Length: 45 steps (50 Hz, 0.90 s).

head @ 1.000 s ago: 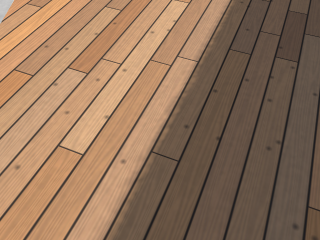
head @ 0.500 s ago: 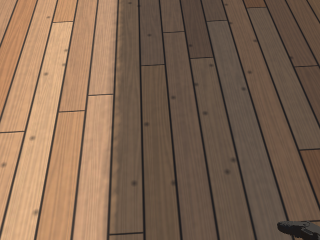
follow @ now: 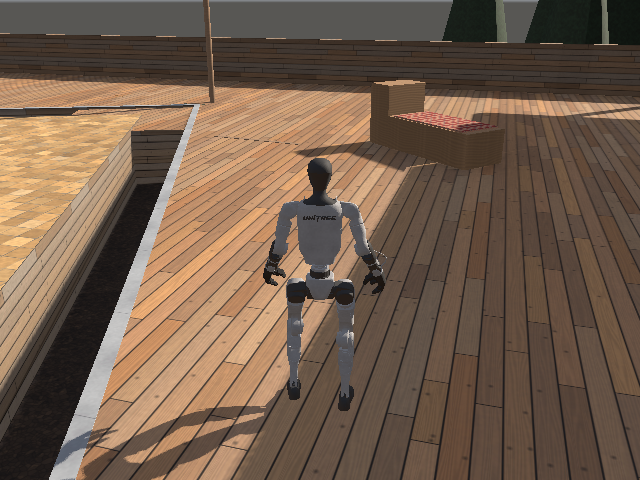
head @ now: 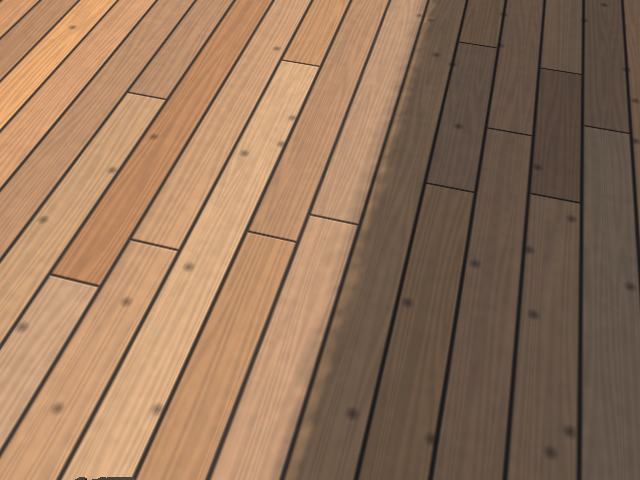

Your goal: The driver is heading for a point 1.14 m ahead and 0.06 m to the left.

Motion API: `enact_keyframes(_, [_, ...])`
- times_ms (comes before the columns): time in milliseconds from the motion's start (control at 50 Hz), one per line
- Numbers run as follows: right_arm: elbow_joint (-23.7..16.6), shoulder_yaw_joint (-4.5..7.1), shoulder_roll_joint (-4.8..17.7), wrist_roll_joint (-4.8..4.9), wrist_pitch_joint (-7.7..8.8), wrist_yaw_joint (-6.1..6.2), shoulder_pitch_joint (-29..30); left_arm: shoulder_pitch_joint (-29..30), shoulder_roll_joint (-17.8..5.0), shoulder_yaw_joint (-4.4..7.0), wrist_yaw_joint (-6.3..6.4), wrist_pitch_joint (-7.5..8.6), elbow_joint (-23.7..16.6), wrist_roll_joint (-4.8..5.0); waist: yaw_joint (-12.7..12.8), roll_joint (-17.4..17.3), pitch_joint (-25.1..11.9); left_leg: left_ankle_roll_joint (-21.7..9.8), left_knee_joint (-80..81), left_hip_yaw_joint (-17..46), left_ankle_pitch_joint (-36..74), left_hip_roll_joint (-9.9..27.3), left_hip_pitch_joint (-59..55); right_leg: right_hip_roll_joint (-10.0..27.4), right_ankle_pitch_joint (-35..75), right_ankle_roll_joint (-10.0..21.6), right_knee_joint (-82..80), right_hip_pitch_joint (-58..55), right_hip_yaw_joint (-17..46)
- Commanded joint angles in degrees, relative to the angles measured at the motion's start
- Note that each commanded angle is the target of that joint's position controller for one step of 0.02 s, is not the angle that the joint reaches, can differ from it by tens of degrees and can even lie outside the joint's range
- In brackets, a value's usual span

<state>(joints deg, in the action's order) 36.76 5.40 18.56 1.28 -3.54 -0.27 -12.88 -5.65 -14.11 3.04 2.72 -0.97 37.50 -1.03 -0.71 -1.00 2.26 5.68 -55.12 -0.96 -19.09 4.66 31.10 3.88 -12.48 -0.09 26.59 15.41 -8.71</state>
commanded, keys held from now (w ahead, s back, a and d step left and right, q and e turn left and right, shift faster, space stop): q+shift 0.20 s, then shift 0.32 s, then e+shift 0.48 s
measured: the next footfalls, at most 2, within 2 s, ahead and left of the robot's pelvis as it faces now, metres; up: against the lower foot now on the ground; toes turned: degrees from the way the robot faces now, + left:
left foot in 0.10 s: +0.05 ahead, +0.14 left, +0.00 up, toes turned +11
right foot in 0.56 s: +0.12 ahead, -0.07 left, +0.00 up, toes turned +22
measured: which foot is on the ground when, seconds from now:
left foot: up 0.00-0.08, down 0.10-1.00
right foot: down 0.00-0.10, up 0.12-0.54, down 0.56-0.82, up 0.84-1.00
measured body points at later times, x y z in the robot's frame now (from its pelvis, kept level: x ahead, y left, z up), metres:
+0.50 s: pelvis +0.02 +0.04 +0.00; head +0.05 +0.06 +0.45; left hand +0.07 +0.36 -0.11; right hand +0.30 -0.14 -0.07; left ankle +0.01 +0.14 -0.74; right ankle +0.09 -0.09 -0.71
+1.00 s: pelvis +0.03 +0.03 +0.00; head +0.07 +0.04 +0.45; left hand +0.19 +0.33 -0.08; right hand +0.18 -0.25 -0.09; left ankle +0.00 +0.14 -0.74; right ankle +0.02 -0.10 -0.66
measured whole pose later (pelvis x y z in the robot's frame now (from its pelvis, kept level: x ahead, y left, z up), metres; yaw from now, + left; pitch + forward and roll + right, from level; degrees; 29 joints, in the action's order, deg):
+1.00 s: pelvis +0.03 +0.03 +0.00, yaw +2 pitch +3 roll +1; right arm 37.9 5.0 15.4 -1.1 -0.4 2.5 -10.5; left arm -8.2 -19.7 6.6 0.1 -3.6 35.3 2.1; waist -0.9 1.5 2.1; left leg -1.7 -26.2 -5.8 -15.7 0.5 13.1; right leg 1.2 -23.3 -4.9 63.7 32.6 1.8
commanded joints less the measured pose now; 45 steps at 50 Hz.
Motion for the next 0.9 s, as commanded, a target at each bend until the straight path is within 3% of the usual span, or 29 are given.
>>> enact_keyframes(20, [-5.92,0.45,3.27,0.09,0.55,-1.39,1.98,0.42,-11.75,4.22,-0.36,0.79,-2.73,0.98,1.49,10.18,-8.16,-2.06,8.78,-3.33,-0.67,-0.69,-3.92,15.58,20.22,11.27,-5.03,-8.57,7.26])
enact_keyframes(60, [-5.67,1.08,3.74,0.16,-0.16,-1.66,0.32,0.99,-11.62,4.61,-1.02,1.29,-2.24,2.38,-0.2,9.89,-7.99,-4.47,17.35,-4.88,2.72,-1.84,-8.94,16.12,18.64,8.49,-1.22,-8.07,5.17])
enact_keyframes(80, [-4.93,1.65,4.1,0.14,-0.37,-1.32,-1.66,0.22,-10.5,4.58,-1.3,1.5,-1.54,2.89,-1.24,8.43,-8.21,-6.22,22.84,-5.27,7.03,-3.46,-14.16,14.91,15.15,5.61,3.15,-5.7,2.75])
enact_keyframes(100, [-3.88,2.95,7.0,-0.21,-0.28,-0.44,-5.08,-3.37,-8.3,4.32,-1.84,1.63,-0.01,2.5,-1.94,1.32,-8.03,-9.05,29.23,-0.39,17.64,-3.26,-22.32,10.93,7.56,1.43,12.76,0.75,-1.09])
enact_keyframes(120, [-5.08,5.38,17.13,-0.77,0.15,0.77,-7.1,-3.08,-5.25,3.45,-2.2,1.7,-3.1,-0.17,-0.25,-20.45,-7.1,-17.69,30.17,24.58,45.71,13.03,-33.97,2.24,-22.61,-5.06,33.78,22.43,-4.86])
enact_keyframes(140, [-7.12,4.82,16.93,-3.07,1.86,0.12,-6.22,4.48,-6.18,3.28,-1.62,2.09,-5.8,-0.91,-4.17,-17.62,-13.06,-27.1,32.62,34.65,44.16,17.58,-32.87,-3.35,-28.13,-5.72,44.63,29.78,8.68])
enact_keyframes(160, [-6.56,4.2,14.59,-3.25,3.08,-0.4,-5.5,7.5,-8.14,3.76,-1.14,2.05,-5.99,0.36,-5.03,-10.35,-12.74,-25.58,33.96,29.81,37.26,15.11,-32.4,-2.74,-23.86,-4.02,47.44,30.71,12.25])
enact_keyframes(180, [-6.2,3.77,13.04,-1.97,3.62,0.06,-2.72,7.07,-7.75,3.76,-0.52,2.1,-5.48,0.85,-2.75,-7.56,-10.03,-22.29,33.79,26.18,32.53,11.75,-30.26,-2.33,-18.27,-2.7,45.5,31.04,13.5])
enact_keyframes(200, [-6.68,3.04,10.54,-0.39,3.19,0.74,0.76,5.12,-8.25,3.99,0.15,1.98,-4.2,0.32,-0.79,-4.52,-8.99,-19.49,33.46,23.47,29.18,9.51,-28.38,-1.47,-13.91,-2.5,42.87,30.57,14.15])
enact_keyframes(220, [-7.56,2.25,8.9,0.04,2.63,1.38,4.24,3.02,-8.97,4.31,0.35,1.76,-3.37,0.11,0.97,-5.44,-8.92,-18.38,33.25,21.08,29.84,8.66,-25.15,-1.52,-10.77,-2.72,41.57,27.7,13.78])
enact_keyframes(260, [-8.11,1.36,7.29,-0.9,2.17,2.07,5.71,0.12,-8.33,4.13,-0.19,1.55,-1.67,0.33,1.79,-5.79,-10.79,-17.89,32.82,18.38,32.33,6.88,-22.79,-2.89,-6.97,-3.54,40.32,23.03,12.5])
enact_keyframes(340, [-6.8,1.13,7.64,-1.14,2.12,2.51,4.24,0.49,-6.12,2.76,-0.65,1.17,-1.08,0.75,0.3,-5.68,-10.92,-17.64,32.12,18.04,28.17,5.86,-22.4,-3.21,-4.26,-4.66,28.96,19.08,12.36])
enact_keyframes(420, [-6.56,0.61,7.46,-1.83,1.77,1.84,5.62,0.42,-6.99,2.59,-1.24,1.06,-1.19,1.05,-0.63,-7.6,-8.74,-18.62,32.31,20.89,21.26,6.06,-18.05,-2.93,-6.11,-4.28,21.94,13.36,11.97])
enact_keyframes(500, [-5.63,-0.23,6.12,-1.66,1.73,1.07,6.22,-0.39,-6.85,2.4,-1.83,1.79,-1.62,1.29,-0.79,-8.03,-7.54,-18.77,30.33,23.95,23.15,5.85,-17.78,-3.14,-8.27,-3.02,13.67,8.12,11.4])
enact_keyframes(520, [-5.48,-0.59,5.35,-1.39,1.74,1.05,7.08,-1.56,-6.19,2.26,-2.08,2.1,-1.37,1.29,0.39,-7.73,-7.48,-17.96,29.37,23.74,23.16,4.83,-17.36,-3.32,-5.39,-2.4,8.18,4.94,10.94])
enact_keyframes(540, [-4.99,-1.74,2.34,-1.35,1.93,1.09,7.86,-4.14,-4.59,1.65,-2.55,2.5,-0.41,0.87,2.45,-6.56,-8.24,-15.7,28.81,21.39,20.38,3.58,-16.16,-2.35,3.21,-1.54,-1.48,-1.49,10.84])
enact_keyframes(560, [-3.68,-2.68,-0.95,-2.28,2.55,1.03,4.59,-4.27,-4.72,1.2,-2.86,2.77,-0.16,-0.22,1.08,-3.65,-9.31,-12.18,27.99,18.52,13.75,1.01,-14.5,0.54,12.72,-0.48,-4.5,-7.44,14.42])
enact_keyframes(580, [-2.84,-2.41,-0.53,-3.75,3.31,0.83,-0.57,-1.97,-9.56,1.9,-2.69,2.76,-1.4,-0.6,-4.19,5.86,-9.26,-8.82,23.49,12.5,3.23,-4.65,-13.57,6.53,24.91,3.12,-2.98,-7.92,22.06])
enact_keyframes(600, [-2.7,-1.91,0.63,-4.03,3.77,0.83,-0.32,1.71,-8.07,1.54,-2.74,2.62,-1.46,-0.33,-5.85,11.41,-8.25,-5.9,25.57,8.97,0.39,-5.98,-17.96,7.92,17.97,8.06,-3.57,-0.38,24.64])
enact_keyframes(620, [-2.73,-1.05,3.7,-3.65,3.82,1.14,3.72,2.7,-8.24,1.99,-2.89,2.4,-2.76,0.58,-3.07,10.53,-5.8,-5.01,24.91,7.32,1.97,-6.47,-18.33,5.66,11.05,7.84,-4.35,1.84,24.78])
enact_keyframes(640, [-3.23,-0.36,4.61,-3.13,3.68,1.52,6.37,1.46,-9.96,2.62,-2.82,2.23,-2.81,1.16,-1.48,9.88,-5.12,-5.18,23.35,5.9,2.7,-7.04,-17.75,5.08,8.94,7.2,-4.67,2.19,25.65])
enact_keyframes(680, [-4.07,0.05,3.44,-2.6,3.11,2.03,6.83,-0.22,-12.86,3.77,-2.34,2.06,-3.48,2.03,-0.83,11.5,-3.89,-5.45,21.03,4.26,2.2,-7.74,-14.81,5.98,10.62,8.58,-4.32,1.47,29.91])
enact_keyframes(740, [-4.04,0.23,0.75,-1.88,3.65,1.75,5.47,-1.84,-11.74,4.09,-1.3,1.23,-4.59,2.34,-0.21,12.52,-5.83,-5.71,18.84,3.93,-1.45,-9.0,-11.38,6.6,16.14,11.4,-2.48,-2.25,35.27])
enact_keyframes(800, [-2.49,0.92,0.72,-1.52,4.42,1.05,0.96,1.73,-10.79,4.26,-0.97,-0.14,-6.82,3.07,-2.22,9.43,-8.56,-7.02,26.74,5.61,4.12,-6.3,-18.04,3.34,15.87,8.91,2.38,1.08,34.7])
enact_keyframes(820, [-1.96,1.91,4.17,-2.07,4.24,1.05,0.86,1.94,-9.35,3.96,-0.99,-0.52,-8.19,3.39,-0.75,0.5,-8.0,-9.76,30.5,10.8,9.39,-0.79,-22.68,-1.39,8.46,5.29,7.96,8.58,28.37])
enact_keyframes(840, [-1.89,2.65,6.53,-2.73,4.06,1.06,0.76,0.25,-8.79,3.68,-1.23,-0.58,-8.29,3.4,-0.11,-11.06,-6.36,-15.57,35.26,21.12,19.99,8.58,-26.71,-7.9,-6.95,1.18,16.74,17.75,19.56])
enact_keyframes(860, [-3.0,2.11,5.26,-3.6,4.45,1.24,2.37,-1.92,-10.26,4.42,-1.53,-0.5,-7.51,2.51,0.31,-13.77,-6.95,-21.69,36.13,27.91,32.42,18.32,-28.7,-7.6,-23.23,-1.23,31.06,22.75,16.35])
enact_keyframes(880, [-3.96,1.39,3.6,-3.24,4.66,1.6,3.38,-3.35,-12.51,5.45,-1.84,-0.64,-6.34,2.3,1.07,-7.01,-7.4,-22.76,35.19,25.02,36.7,19.29,-27.93,-4.62,-22.97,-2.49,40.66,23.49,16.3])
enact_keyframes(900, [-4.4,1.15,2.91,-2.68,4.59,2.11,5.8,-3.84,-12.07,5.56,-1.99,-1.17,-5.54,2.7,2.2,-3.15,-6.61,-20.87,34.37,19.35,35.42,16.47,-26.66,-3.11,-19.53,-3.46,44.03,23.42,15.58])
Keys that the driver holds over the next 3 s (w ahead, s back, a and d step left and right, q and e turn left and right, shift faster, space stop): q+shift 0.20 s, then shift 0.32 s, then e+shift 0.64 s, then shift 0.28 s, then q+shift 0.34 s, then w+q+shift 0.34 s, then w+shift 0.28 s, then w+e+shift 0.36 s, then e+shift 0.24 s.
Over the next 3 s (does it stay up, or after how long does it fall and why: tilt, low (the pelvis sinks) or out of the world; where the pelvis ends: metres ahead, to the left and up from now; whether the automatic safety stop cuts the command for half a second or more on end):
stays up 0.71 0.20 -0.03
